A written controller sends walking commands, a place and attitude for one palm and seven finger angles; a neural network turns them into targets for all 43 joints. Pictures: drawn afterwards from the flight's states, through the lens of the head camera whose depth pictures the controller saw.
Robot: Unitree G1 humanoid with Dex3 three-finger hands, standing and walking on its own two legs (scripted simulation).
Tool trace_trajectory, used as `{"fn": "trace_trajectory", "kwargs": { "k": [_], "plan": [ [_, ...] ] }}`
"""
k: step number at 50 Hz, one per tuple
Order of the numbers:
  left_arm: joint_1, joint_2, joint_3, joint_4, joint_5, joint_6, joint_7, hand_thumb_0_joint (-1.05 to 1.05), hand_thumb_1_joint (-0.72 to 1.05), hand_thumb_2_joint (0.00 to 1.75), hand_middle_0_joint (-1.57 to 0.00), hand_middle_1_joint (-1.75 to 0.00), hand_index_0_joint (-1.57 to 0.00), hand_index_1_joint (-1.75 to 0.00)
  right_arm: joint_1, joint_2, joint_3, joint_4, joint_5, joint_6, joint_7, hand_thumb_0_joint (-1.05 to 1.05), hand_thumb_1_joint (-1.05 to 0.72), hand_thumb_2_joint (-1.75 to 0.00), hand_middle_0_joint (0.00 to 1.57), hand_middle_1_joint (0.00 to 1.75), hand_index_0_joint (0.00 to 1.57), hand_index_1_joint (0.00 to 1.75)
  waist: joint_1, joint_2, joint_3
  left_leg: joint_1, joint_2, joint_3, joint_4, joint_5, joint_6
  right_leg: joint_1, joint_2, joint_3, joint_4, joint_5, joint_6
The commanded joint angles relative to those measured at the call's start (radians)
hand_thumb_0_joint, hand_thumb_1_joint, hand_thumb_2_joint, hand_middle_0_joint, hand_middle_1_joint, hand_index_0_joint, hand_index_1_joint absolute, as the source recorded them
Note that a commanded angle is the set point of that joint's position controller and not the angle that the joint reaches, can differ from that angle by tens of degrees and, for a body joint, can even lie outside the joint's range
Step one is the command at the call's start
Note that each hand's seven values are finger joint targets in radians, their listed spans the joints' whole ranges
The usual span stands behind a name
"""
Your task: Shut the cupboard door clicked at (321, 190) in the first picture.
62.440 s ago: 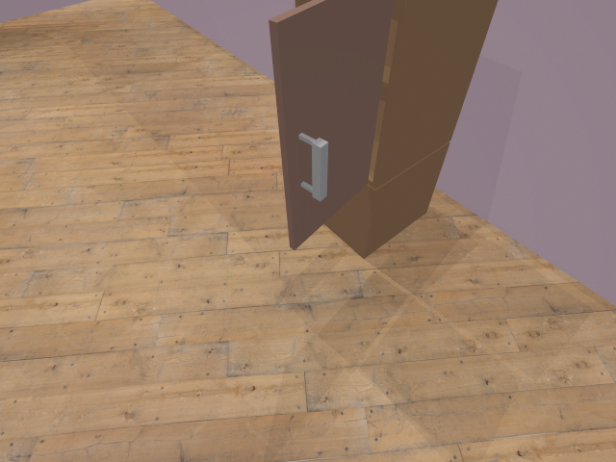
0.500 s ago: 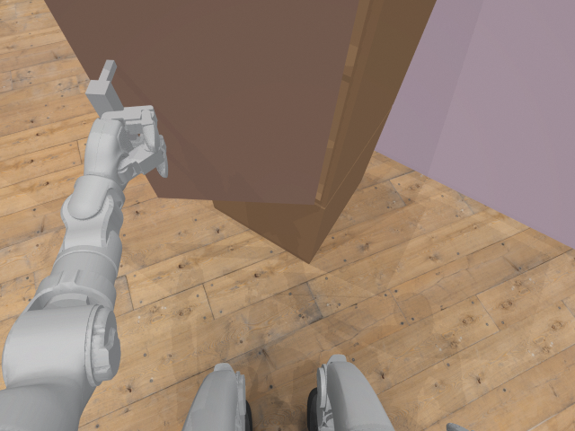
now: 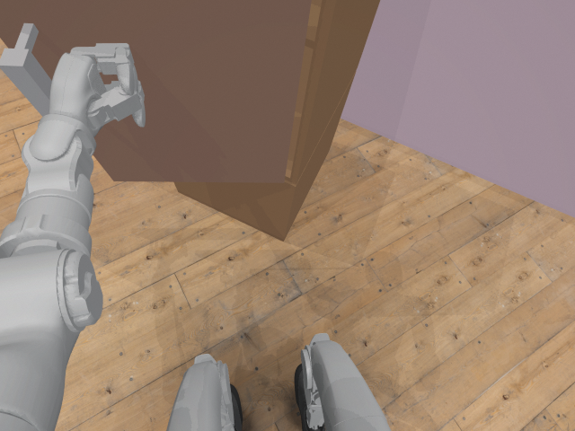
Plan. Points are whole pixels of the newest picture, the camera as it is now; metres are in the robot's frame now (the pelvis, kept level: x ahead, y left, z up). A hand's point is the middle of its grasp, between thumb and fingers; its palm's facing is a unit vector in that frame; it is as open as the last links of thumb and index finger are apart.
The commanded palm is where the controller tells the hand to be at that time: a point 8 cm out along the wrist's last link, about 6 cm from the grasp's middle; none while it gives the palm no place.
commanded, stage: push the door shut along its arc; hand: left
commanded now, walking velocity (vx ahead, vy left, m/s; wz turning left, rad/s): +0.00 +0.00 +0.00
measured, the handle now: (57, 93) +0.56 +0.23 +0.06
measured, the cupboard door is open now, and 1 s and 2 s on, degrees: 27 5 5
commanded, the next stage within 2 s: pull the fist back off the door in 0.58 s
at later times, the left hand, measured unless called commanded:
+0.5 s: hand (149, 71) +0.57 +0.11 +0.08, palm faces -0.31 -0.95 -0.05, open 3.3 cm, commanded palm +0.60 +0.12 +0.07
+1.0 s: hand (184, 60) +0.61 +0.07 +0.07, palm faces +0.07 -0.99 -0.09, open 3.0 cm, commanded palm +0.57 +0.11 +0.07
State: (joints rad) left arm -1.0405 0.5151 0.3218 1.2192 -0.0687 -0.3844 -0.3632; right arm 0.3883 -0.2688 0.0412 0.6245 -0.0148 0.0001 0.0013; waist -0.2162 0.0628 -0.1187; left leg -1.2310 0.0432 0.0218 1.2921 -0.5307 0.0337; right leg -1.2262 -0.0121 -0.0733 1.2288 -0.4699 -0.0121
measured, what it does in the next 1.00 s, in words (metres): stands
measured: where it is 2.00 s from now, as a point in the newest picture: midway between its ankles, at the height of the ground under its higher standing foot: (272, 430)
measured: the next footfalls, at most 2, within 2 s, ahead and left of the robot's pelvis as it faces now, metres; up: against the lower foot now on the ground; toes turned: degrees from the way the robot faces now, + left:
none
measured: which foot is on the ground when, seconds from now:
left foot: down 0.00-1.00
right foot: down 0.00-1.00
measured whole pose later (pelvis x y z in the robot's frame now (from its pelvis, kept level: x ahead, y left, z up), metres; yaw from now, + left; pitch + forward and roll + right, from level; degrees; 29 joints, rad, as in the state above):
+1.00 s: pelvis +0.00 -0.01 -0.01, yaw -1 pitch +32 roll -3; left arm -1.23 0.44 0.36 1.26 0.12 -0.34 0.15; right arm 0.45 -0.22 0.05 0.64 -0.11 -0.03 0.11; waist -0.29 0.09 -0.12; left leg -1.34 0.06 0.00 1.32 -0.54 0.02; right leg -1.33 0.00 -0.09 1.24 -0.47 -0.02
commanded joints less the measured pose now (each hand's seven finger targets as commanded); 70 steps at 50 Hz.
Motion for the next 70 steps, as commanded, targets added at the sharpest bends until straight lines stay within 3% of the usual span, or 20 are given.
{"fn": "trace_trajectory", "kwargs": {
  "k": [1, 6, 9, 14, 22, 29, 34, 35, 37, 39, 40, 42, 44, 45, 48, 53, 57, 62, 67, 70],
  "plan": [
    [-0.571, 0.187, -0.010, -0.188, -0.019, -0.041, -0.014, 0.00, 0.90, 0.90, -1.30, -1.50, -1.30, -1.50, 0.173, -0.196, -0.072, -0.029, 0.005, -0.021, -0.019, 0.00, -0.90, -0.90, 0.20, 0.30, 0.20, 0.30, -0.071, 0.072, -0.512, 0.368, -0.016, -0.115, -0.132, 0.274, 0.007, 0.202, 0.048, 0.044, -0.159, 0.172, -0.014],
    [-0.671, 0.157, -0.058, -0.168, -0.014, -0.030, -0.028, 0.00, 0.90, 0.90, -1.30, -1.50, -1.30, -1.50, 0.183, -0.199, -0.068, -0.005, 0.000, -0.040, -0.024, 0.00, -0.90, -0.90, 0.20, 0.30, 0.20, 0.30, -0.101, 0.138, -0.530, 0.410, -0.015, -0.131, -0.113, 0.267, 0.006, 0.115, 0.048, 0.033, -0.148, 0.145, -0.021],
    [-0.725, 0.191, -0.049, -0.172, -0.009, -0.024, -0.034, 0.00, 0.90, 0.90, -1.30, -1.50, -1.30, -1.50, 0.191, -0.206, -0.065, 0.005, -0.005, -0.051, -0.027, 0.00, -0.90, -0.90, 0.20, 0.30, 0.20, 0.30, -0.109, 0.167, -0.558, 0.425, -0.012, -0.139, -0.099, 0.289, 0.004, 0.095, 0.049, 0.028, -0.134, 0.152, -0.024],
    [-0.766, 0.134, -0.096, -0.190, 0.000, -0.004, -0.044, 0.00, 0.90, 0.90, -1.30, -1.50, -1.30, -1.50, 0.198, -0.208, -0.070, 0.018, -0.011, -0.059, -0.023, 0.00, -0.90, -0.90, 0.20, 0.30, 0.20, 0.30, -0.118, 0.234, -0.618, 0.521, -0.006, -0.163, -0.088, 0.361, -0.005, 0.031, 0.050, 0.014, -0.118, 0.178, -0.029],
    [-0.863, 0.156, -0.102, -0.108, 0.022, 0.053, -0.038, 0.00, 0.90, 0.90, -1.30, -1.50, -1.30, -1.50, 0.204, -0.210, -0.058, 0.034, -0.012, -0.073, -0.031, 0.00, -0.90, -0.90, 0.20, 0.30, 0.20, 0.30, -0.165, 0.184, -0.544, 0.387, -0.014, -0.144, -0.062, 0.260, 0.010, 0.029, 0.060, 0.018, -0.124, 0.133, -0.028],
    [-0.953, 0.165, -0.115, -0.125, 0.035, 0.061, -0.059, 0.00, 0.90, 0.90, -1.30, -1.50, -1.30, -1.50, 0.222, -0.216, -0.056, 0.050, -0.024, -0.094, -0.033, 0.00, -0.90, -0.90, 0.20, 0.30, 0.20, 0.30, -0.186, 0.261, -0.614, 0.451, -0.007, -0.165, -0.032, 0.329, 0.006, -0.042, 0.063, 0.001, -0.084, 0.161, -0.033],
    [-0.988, 0.141, -0.139, -0.093, 0.051, 0.093, -0.068, 0.00, 0.90, 0.90, -1.30, -1.50, -1.30, -1.50, 0.235, -0.215, -0.055, 0.062, -0.025, -0.101, -0.033, 0.00, -0.90, -0.90, 0.20, 0.30, 0.20, 0.30, -0.202, 0.277, -0.604, 0.455, -0.006, -0.172, -0.024, 0.328, 0.005, -0.083, 0.066, -0.007, -0.079, 0.160, -0.033],
    [-0.970, 0.194, 0.091, -0.119, -0.033, 0.105, 0.138, 0.00, 0.90, 0.90, -1.30, -1.50, -1.30, -1.50, 0.294, -0.201, -0.039, 0.024, -0.056, -0.104, -0.024, 0.00, -0.90, -0.90, 0.20, 0.30, 0.20, 0.30, -0.136, 0.299, -0.618, 0.400, 0.011, -0.187, -0.053, 0.296, -0.006, -0.040, 0.055, -0.002, -0.078, 0.158, -0.027],
    [-0.874, 0.085, 0.032, -0.065, 0.001, 0.127, 0.299, 0.00, 0.90, 0.90, -1.30, -1.50, -1.30, -1.50, 0.271, -0.185, -0.041, 0.019, -0.064, -0.100, 0.010, 0.00, -0.90, -0.90, 0.20, 0.30, 0.20, 0.30, -0.143, 0.252, -0.588, 0.364, 0.013, -0.188, -0.074, 0.257, -0.013, -0.025, 0.051, -0.006, -0.080, 0.140, -0.016],
    [-0.841, 0.062, 0.068, -0.101, 0.030, 0.101, 0.426, 0.00, 0.90, 0.90, -1.30, -1.50, -1.30, -1.50, 0.300, -0.179, -0.053, 0.010, -0.089, -0.093, 0.038, 0.00, -0.90, -0.90, 0.20, 0.30, 0.20, 0.30, -0.129, 0.205, -0.620, 0.372, 0.010, -0.178, -0.078, 0.306, -0.016, 0.024, 0.051, -0.008, -0.087, 0.162, -0.006],
    [-0.829, 0.083, 0.082, -0.155, 0.066, 0.072, 0.495, 0.00, 0.90, 0.90, -1.30, -1.50, -1.30, -1.50, 0.303, -0.175, -0.056, 0.001, -0.098, -0.087, 0.054, 0.00, -0.90, -0.90, 0.20, 0.30, 0.20, 0.30, -0.109, 0.223, -0.665, 0.378, 0.006, -0.162, -0.072, 0.338, -0.018, 0.059, 0.051, -0.005, -0.087, 0.180, -0.007],
    [-0.825, 0.098, 0.030, -0.209, 0.176, 0.010, 0.564, 0.00, 0.90, 0.90, -1.30, -1.50, -1.30, -1.50, 0.311, -0.171, -0.067, 0.007, -0.110, -0.074, 0.084, 0.00, -0.90, -0.90, 0.20, 0.30, 0.20, 0.30, -0.107, 0.258, -0.722, 0.417, 0.004, -0.149, -0.061, 0.401, -0.021, 0.078, 0.048, 0.002, -0.082, 0.217, -0.010],
    [-0.768, 0.085, -0.007, -0.204, 0.236, -0.029, 0.569, 0.00, 0.90, 0.90, -1.30, -1.50, -1.30, -1.50, 0.321, -0.174, -0.079, 0.010, -0.109, -0.051, 0.106, 0.00, -0.90, -0.90, 0.20, 0.30, 0.20, 0.30, -0.106, 0.245, -0.716, 0.446, 0.004, -0.144, -0.073, 0.435, -0.024, 0.107, 0.051, 0.004, -0.095, 0.244, -0.014],
    [-0.765, 0.130, 0.019, -0.214, 0.238, -0.040, 0.559, 0.00, 0.90, 0.90, -1.30, -1.50, -1.30, -1.50, 0.322, -0.177, -0.081, 0.011, -0.104, -0.041, 0.108, 0.00, -0.90, -0.90, 0.20, 0.30, 0.20, 0.30, -0.102, 0.231, -0.715, 0.430, 0.001, -0.131, -0.084, 0.418, -0.020, 0.158, 0.052, 0.013, -0.111, 0.255, -0.012],
    [-0.743, 0.146, 0.046, -0.208, 0.181, -0.039, 0.498, 0.00, 0.90, 0.90, -1.30, -1.50, -1.30, -1.50, 0.313, -0.176, -0.082, -0.007, -0.083, -0.022, 0.096, 0.00, -0.90, -0.90, 0.20, 0.30, 0.20, 0.30, -0.101, 0.145, -0.706, 0.354, -0.016, -0.104, -0.119, 0.349, -0.006, 0.312, 0.055, 0.039, -0.154, 0.291, -0.006],
    [-0.549, 0.169, 0.142, -0.227, 0.087, -0.075, 0.460, 0.00, 0.90, 0.90, -1.30, -1.50, -1.30, -1.50, 0.285, -0.153, -0.079, -0.036, -0.065, -0.022, 0.076, 0.00, -0.90, -0.90, 0.20, 0.30, 0.20, 0.30, -0.026, 0.055, -0.687, 0.283, -0.032, -0.060, -0.164, 0.342, -0.002, 0.502, 0.053, 0.069, -0.185, 0.389, -0.002],
    [-0.375, 0.035, 0.053, -0.172, 0.111, -0.126, 0.460, 0.00, 0.90, 0.90, -1.30, -1.50, -1.30, -1.50, 0.269, -0.140, -0.087, -0.031, -0.066, -0.015, 0.087, 0.00, -0.90, -0.90, 0.20, 0.30, 0.20, 0.30, -0.021, 0.004, -0.524, 0.252, -0.034, -0.037, -0.183, 0.319, -0.002, 0.474, 0.050, 0.067, -0.206, 0.384, 0.000],
    [-0.291, -0.068, -0.009, -0.143, 0.066, -0.134, 0.416, 0.00, 0.90, 0.90, -1.30, -1.50, -1.30, -1.50, 0.237, -0.147, -0.103, -0.033, -0.049, -0.001, 0.082, 0.00, -0.90, -0.90, 0.20, 0.30, 0.20, 0.30, -0.026, -0.056, -0.443, 0.247, -0.047, -0.022, -0.202, 0.259, -0.001, 0.466, 0.045, 0.074, -0.240, 0.341, 0.002],
    [-0.337, -0.120, -0.048, -0.355, 0.024, -0.219, 0.403, 0.00, 0.90, 0.90, -1.30, -1.50, -1.30, -1.50, 0.192, -0.139, -0.119, -0.037, -0.048, 0.000, 0.070, 0.00, -0.90, -0.90, 0.20, 0.30, 0.20, 0.30, 0.008, 0.060, -0.574, 0.429, -0.047, -0.035, -0.200, 0.366, -0.013, 0.446, 0.038, 0.061, -0.207, 0.401, -0.006],
    [-0.359, -0.162, -0.096, -0.416, 0.031, -0.265, 0.422, 0.00, 0.90, 0.90, -1.30, -1.50, -1.30, -1.50, 0.166, -0.136, -0.125, -0.022, -0.049, 0.000, 0.065, 0.00, -0.90, -0.90, 0.20, 0.30, 0.20, 0.30, -0.003, 0.102, -0.601, 0.514, -0.039, -0.052, -0.188, 0.414, -0.019, 0.387, 0.036, 0.052, -0.190, 0.408, -0.004]
  ]
}}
